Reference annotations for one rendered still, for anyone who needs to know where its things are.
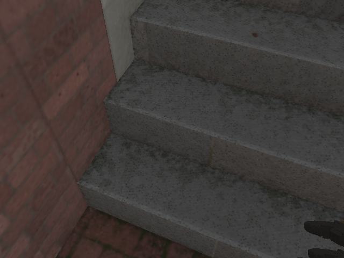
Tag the right robot hand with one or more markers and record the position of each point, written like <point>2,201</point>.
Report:
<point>328,230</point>

